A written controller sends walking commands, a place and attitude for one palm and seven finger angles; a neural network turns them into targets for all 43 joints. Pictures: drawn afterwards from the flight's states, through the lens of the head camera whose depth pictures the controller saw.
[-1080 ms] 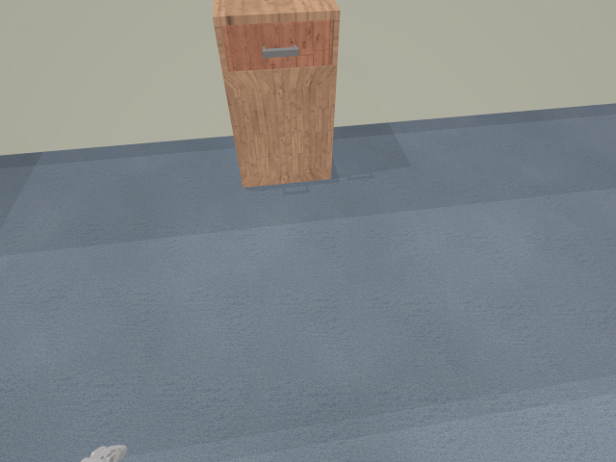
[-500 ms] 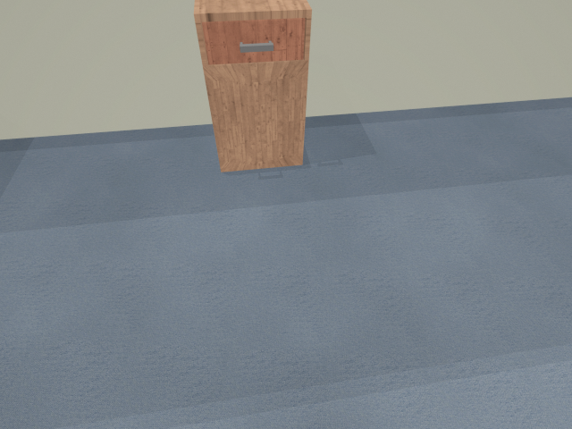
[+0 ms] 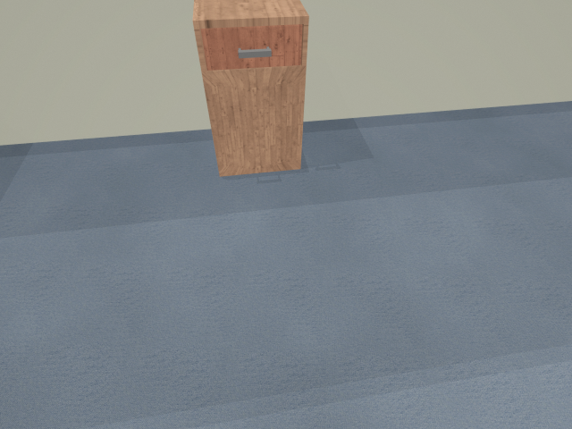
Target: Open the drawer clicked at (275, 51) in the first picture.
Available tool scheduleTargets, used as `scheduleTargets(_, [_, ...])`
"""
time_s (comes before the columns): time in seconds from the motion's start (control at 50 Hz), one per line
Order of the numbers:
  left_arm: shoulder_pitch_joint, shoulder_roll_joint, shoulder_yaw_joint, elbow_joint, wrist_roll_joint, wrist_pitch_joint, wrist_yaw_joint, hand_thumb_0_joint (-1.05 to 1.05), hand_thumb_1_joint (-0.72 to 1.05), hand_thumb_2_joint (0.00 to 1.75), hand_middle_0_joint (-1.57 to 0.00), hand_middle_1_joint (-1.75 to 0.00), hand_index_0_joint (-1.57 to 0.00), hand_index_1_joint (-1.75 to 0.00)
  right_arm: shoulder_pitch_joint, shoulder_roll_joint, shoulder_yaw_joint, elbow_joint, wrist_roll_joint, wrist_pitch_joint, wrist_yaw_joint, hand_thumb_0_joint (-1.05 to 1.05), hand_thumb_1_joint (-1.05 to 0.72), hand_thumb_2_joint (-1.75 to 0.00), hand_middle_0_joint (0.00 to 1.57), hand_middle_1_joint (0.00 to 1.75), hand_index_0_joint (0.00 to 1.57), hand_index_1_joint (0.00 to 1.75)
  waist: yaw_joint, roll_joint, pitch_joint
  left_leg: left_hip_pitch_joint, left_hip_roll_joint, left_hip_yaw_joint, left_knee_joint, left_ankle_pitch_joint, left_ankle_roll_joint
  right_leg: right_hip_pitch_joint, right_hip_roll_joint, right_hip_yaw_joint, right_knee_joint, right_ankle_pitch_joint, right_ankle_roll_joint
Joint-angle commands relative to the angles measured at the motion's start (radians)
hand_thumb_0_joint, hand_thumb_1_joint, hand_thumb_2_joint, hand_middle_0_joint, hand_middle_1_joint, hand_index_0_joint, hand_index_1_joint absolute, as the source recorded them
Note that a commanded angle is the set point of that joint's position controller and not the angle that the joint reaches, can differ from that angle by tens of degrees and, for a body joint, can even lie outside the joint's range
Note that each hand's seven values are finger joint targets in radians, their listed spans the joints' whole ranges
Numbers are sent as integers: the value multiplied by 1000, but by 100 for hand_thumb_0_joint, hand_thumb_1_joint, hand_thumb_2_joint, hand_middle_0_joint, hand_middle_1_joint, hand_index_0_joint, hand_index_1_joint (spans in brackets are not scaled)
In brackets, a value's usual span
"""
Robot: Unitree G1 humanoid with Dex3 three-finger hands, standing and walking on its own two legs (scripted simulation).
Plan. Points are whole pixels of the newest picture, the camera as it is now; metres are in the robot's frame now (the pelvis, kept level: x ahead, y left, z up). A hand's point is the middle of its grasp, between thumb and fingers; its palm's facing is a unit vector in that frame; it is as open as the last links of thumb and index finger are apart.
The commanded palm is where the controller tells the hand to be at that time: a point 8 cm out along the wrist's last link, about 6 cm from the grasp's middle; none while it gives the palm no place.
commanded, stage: look at it before walking up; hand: left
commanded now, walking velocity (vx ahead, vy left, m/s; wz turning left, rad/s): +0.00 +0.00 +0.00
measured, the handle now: (254, 51) +1.47 +0.20 -0.11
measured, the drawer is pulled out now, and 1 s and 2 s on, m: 0.00 0.00 0.00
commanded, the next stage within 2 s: walk to a spot facing it in 0.36 s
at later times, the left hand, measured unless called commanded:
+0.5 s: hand out of the picture +0.07 +0.25 -0.16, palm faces -0.03 -0.94 -0.33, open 7.3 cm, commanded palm none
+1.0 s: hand out of the picture +0.05 +0.19 -0.20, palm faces -0.05 -0.99 -0.11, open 7.3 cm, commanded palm none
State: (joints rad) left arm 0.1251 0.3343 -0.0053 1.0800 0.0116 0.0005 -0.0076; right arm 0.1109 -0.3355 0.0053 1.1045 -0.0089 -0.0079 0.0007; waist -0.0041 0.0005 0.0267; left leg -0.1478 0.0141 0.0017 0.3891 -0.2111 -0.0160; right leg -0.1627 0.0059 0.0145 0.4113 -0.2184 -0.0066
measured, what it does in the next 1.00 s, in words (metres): walks ahead: left foot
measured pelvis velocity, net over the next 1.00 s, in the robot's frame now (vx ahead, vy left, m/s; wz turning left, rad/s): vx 0.12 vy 0.03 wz -0.14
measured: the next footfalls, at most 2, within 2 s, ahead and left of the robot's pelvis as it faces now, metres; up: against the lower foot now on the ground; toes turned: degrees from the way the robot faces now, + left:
left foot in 0.94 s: +0.11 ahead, +0.12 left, +0.00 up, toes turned +2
right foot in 1.36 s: +0.41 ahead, -0.09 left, +0.00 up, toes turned -23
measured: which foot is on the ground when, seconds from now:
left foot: down 0.00-0.82, up 0.84-0.92, down 0.94-1.00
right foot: down 0.00-0.96, up 0.98-1.00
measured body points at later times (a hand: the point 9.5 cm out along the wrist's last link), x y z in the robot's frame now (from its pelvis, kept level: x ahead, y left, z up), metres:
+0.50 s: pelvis +0.00 +0.00 +0.00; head +0.01 +0.00 +0.45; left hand +0.07 +0.30 -0.13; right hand +0.08 -0.29 -0.13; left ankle +0.00 +0.13 -0.74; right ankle +0.00 -0.11 -0.74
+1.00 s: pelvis +0.12 +0.03 -0.02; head +0.14 +0.05 +0.42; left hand +0.06 +0.25 -0.19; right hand +0.11 -0.21 -0.17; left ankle +0.07 +0.12 -0.75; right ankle +0.01 -0.10 -0.71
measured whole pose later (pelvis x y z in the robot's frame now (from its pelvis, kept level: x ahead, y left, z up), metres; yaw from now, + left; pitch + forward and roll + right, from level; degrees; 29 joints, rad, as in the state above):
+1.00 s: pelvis +0.12 +0.03 -0.02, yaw -8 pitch +0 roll -1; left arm 0.45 0.14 0.04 1.14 0.02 0.00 0.00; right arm 0.29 -0.17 -0.02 1.07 -0.02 -0.08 -0.01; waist 0.01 -0.04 0.03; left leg -0.21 0.05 0.16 0.66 -0.43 0.04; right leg -0.28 0.03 0.07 0.91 -0.47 -0.04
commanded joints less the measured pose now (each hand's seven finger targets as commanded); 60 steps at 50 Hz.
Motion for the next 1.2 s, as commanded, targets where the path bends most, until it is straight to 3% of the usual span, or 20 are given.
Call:
scheduleTargets(0.0, [-41, 215, 40, -66, 0, -26, 18, 0, 90, 90, -20, -30, -20, -30, -42, -210, -43, -62, 0, -27, -14, 0, -90, -90, 20, 30, 20, 30, 4, -5, -61, 21, 105, -90, -61, 127, 42, -2, -119, 105, -79, 114, -28])
scheduleTargets(0.44, [-27, 217, 37, -52, -1, -27, 18, 0, 90, 90, -20, -30, -20, -30, -43, -212, -40, -53, 2, -26, -14, 0, -90, -90, 20, 30, 20, 30, 7, -4, -64, 36, 108, -91, -73, 141, 41, 13, -122, 104, -91, 140, -25])
scheduleTargets(0.48, [44, 91, 12, -21, 0, -4, 21, 0, 90, 90, -20, -30, -20, -30, 24, -84, -11, -23, -7, -8, -9, 0, -90, -90, 20, 30, 20, 30, 6, -15, -67, 35, 101, -58, -56, -2, 20, -3, -109, 103, -85, -37, -11])
scheduleTargets(0.54, [83, 96, 25, -31, 11, 15, 5, 0, 90, 90, -20, -30, -20, -30, 64, -94, -25, -29, -17, 7, -4, 0, -90, -90, 20, 30, 20, 30, 8, -10, 74, -79, 94, -63, -73, -364, 32, -126, -72, 139, -84, -360, -29])
scheduleTargets(0.58, [120, 86, 35, -50, 13, 13, -4, 0, 90, 90, -20, -30, -20, -30, 77, -98, -34, -48, -18, 4, -3, 0, -90, -90, 20, 30, 20, 30, 15, -10, 115, -115, 105, -72, -54, -411, 48, -164, -57, 153, -55, -385, -46])
scheduleTargets(0.66, [196, 51, 49, -64, 11, -10, -9, 0, 90, 90, -20, -30, -20, -30, 134, -77, -46, -62, -12, -23, -8, 0, -90, -90, 20, 30, 20, 30, 13, -6, 54, -70, 130, -65, 44, -301, 75, -158, -49, 174, 34, -274, -79])
scheduleTargets(0.72, [238, 41, 61, -66, 13, -21, -5, 0, 90, 90, -20, -30, -20, -30, 146, -47, -53, -76, -7, -33, -8, 0, -90, -90, 20, 30, 20, 30, 22, -38, 98, -147, 115, -35, 135, -308, 69, -156, -62, 233, 49, -274, -103])
scheduleTargets(0.78, [358, 70, 80, -20, 11, -43, 10, 0, 90, 90, -20, -30, -20, -30, 113, 23, -45, -103, -3, -54, -10, 0, -90, -90, 20, 30, 20, 30, 44, -189, 53, -318, 30, 112, 401, -210, 16, 61, -216, 452, -42, 37, -194])
scheduleTargets(0.82, [433, 64, 86, 6, 17, -51, 24, 0, 90, 90, -20, -30, -20, -30, 25, 41, -44, -134, -3, -65, -11, 0, -90, -90, 20, 30, 20, 30, 88, -175, 74, -468, 43, 101, 477, -344, 6, 195, -286, 515, -46, 330, -265])
scheduleTargets(0.84, [432, 55, 87, 12, 21, -52, 30, 0, 90, 90, -20, -30, -20, -30, 13, 53, -46, -141, -1, -69, -11, 0, -90, -90, 20, 30, 20, 30, 82, -154, 77, -473, 57, 83, 457, -368, 8, 208, -291, 494, -23, 397, -270])
scheduleTargets(0.86, [395, 47, 85, 7, 22, -51, 34, 0, 90, 90, -20, -30, -20, -30, 46, 59, -48, -137, 3, -71, -10, 0, -90, -90, 20, 30, 20, 30, 52, -145, 57, -393, 73, 53, 373, -363, 16, 162, -282, 452, 15, 399, -249])
scheduleTargets(0.88, [334, 34, 81, -4, 18, -51, 32, 0, 90, 90, -20, -30, -20, -30, 125, 66, -49, -111, 5, -74, -11, 0, -90, -90, 20, 30, 20, 30, -4, -115, 24, -213, 62, 64, 229, -287, 27, 44, -236, 372, 72, 382, -207])
scheduleTargets(0.9, [245, 15, 81, -27, 7, -50, 27, 0, 90, 90, -20, -30, -20, -30, 289, 60, -56, -52, 3, -80, -14, 0, -90, -90, 20, 30, 20, 30, -96, -55, -12, 110, 49, 57, 50, -144, 50, -181, -137, 254, 226, 326, -146])
scheduleTargets(0.92, [210, -59, 77, -66, -4, -47, 13, 0, 90, 90, -20, -30, -20, -30, 498, -50, -86, 18, -16, -84, -26, 0, -90, -90, 20, 30, 20, 30, -150, 246, -73, 353, 281, -266, -70, -111, 111, -432, 30, 66, 563, 50, -62])
scheduleTargets(0.94, [157, -74, 72, -103, 0, -63, 15, 0, 90, 90, -20, -30, -20, -30, 575, -66, -84, 41, -19, -76, -32, 0, -90, -90, 20, 30, 20, 30, -149, 304, -30, 368, 461, -452, -155, 31, 169, -580, 39, 10, 737, -290, -42])
scheduleTargets(0.96, [107, -61, 76, -100, 9, -55, 18, 0, 90, 90, -20, -30, -20, -30, 525, -9, -69, 33, -16, -70, -33, 0, -90, -90, 20, 30, 20, 30, -130, 131, 75, 259, 484, -406, -152, 53, 187, -609, -25, 37, 822, -264, -46])
scheduleTargets(1.0, [116, -97, 71, -75, 16, -39, 0, 0, 90, 90, -20, -30, -20, -30, 427, 69, -48, 0, -14, -80, -36, 0, -90, -90, 20, 30, 20, 30, -62, 19, 171, 132, 402, -221, -153, 211, 149, -600, -81, 17, 860, -148, -33])
scheduleTargets(1.06, [152, -150, 67, -69, 20, -16, -15, 0, 90, 90, -20, -30, -20, -30, 423, 97, -36, 9, -14, -95, -44, 0, -90, -90, 20, 30, 20, 30, -18, 139, 146, 135, 276, 52, -135, 434, 74, -583, -71, -44, 841, -61, -28])
scheduleTargets(1.14, [55, -175, 55, -119, 17, -6, -29, 0, 90, 90, -20, -30, -20, -30, 430, 118, -29, 20, -13, -98, -48, 0, -90, -90, 20, 30, 20, 30, 2, 125, 176, 127, 216, 171, -188, 548, 59, -541, -50, -155, 576, 56, -27])
scheduleTargets(1.18, [-6, -173, 48, -139, 14, -11, -29, 0, 90, 90, -20, -30, -20, -30, 452, 109, -31, 35, -13, -92, -51, 0, -90, -90, 20, 30, 20, 30, -13, 145, 171, 159, 210, 210, -169, 717, 63, -444, -15, -210, 381, 64, -44])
